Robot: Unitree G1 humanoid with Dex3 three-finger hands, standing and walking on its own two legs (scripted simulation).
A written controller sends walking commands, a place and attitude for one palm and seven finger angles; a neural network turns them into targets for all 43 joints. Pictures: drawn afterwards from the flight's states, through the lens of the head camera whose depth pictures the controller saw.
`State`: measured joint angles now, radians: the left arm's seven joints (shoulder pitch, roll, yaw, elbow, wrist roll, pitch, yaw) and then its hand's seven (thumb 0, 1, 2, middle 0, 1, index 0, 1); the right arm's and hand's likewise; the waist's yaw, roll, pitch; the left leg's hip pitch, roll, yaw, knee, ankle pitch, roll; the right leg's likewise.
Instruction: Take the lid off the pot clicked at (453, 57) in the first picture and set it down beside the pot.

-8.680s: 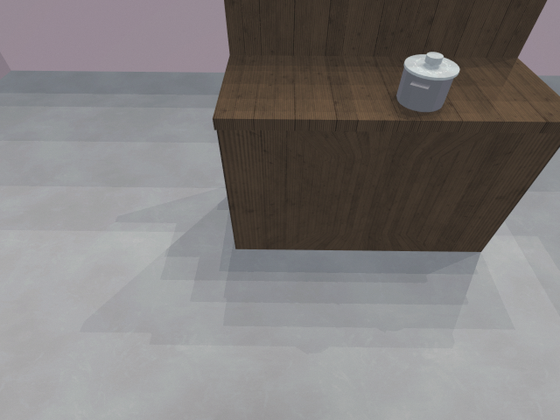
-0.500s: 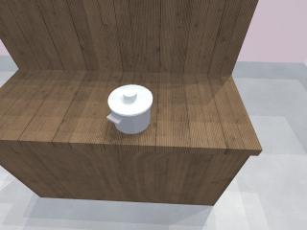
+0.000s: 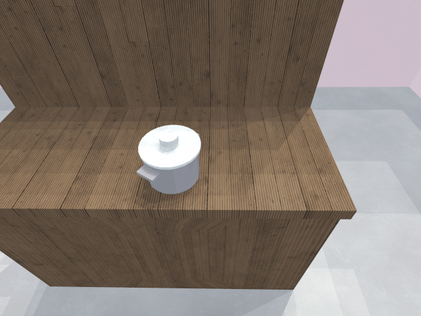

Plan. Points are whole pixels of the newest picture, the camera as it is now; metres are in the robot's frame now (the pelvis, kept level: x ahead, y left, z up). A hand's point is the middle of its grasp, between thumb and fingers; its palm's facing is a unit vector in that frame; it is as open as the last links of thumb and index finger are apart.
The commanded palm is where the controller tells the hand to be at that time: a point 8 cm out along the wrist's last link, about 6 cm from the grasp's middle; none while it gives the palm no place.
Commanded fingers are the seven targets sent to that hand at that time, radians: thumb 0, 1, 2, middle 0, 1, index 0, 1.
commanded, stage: look again from close up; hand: left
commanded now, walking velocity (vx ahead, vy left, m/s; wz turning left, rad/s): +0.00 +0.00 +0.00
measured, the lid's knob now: (168, 138) +0.50 +0.13 +0.06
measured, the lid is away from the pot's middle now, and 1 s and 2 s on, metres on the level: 0.00 0.00 0.00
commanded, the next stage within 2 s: lift the closed hand beside the body in 0.40 s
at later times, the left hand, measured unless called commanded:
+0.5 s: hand out of the picture +0.00 +0.17 -0.17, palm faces +0.03 -0.98 -0.19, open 7.3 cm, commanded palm +0.09 +0.21 -0.07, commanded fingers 0.00 0.90 0.90 -0.24 -0.35 -0.24 -0.35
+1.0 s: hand out of the picture +0.10 +0.20 -0.05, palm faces +0.26 -0.92 -0.28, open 3.6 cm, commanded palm +0.07 +0.25 -0.02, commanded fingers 0.00 0.90 0.90 -1.30 -1.50 -1.30 -1.50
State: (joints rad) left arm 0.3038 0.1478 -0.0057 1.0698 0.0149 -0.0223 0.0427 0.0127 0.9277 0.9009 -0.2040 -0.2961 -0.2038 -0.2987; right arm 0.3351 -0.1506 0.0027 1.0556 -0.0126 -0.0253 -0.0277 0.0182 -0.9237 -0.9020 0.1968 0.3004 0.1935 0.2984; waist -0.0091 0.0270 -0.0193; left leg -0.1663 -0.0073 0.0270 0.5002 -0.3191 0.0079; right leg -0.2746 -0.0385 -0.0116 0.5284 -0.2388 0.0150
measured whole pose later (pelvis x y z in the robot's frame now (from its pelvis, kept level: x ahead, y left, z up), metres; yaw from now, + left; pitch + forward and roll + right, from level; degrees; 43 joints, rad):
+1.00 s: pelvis -0.02 -0.01 +0.00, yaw +3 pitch -1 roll +0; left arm 0.55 0.21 0.04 0.09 -0.01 -0.01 0.10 0.01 0.90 0.90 -0.93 -1.09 -0.93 -1.09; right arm 0.11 -0.25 -0.02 0.53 0.01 -0.19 -0.06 0.01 -0.90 -0.90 0.20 0.30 0.19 0.30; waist 0.06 0.01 0.02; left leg -0.23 0.00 -0.03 0.57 -0.32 -0.01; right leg -0.29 -0.03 -0.07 0.54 -0.23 0.00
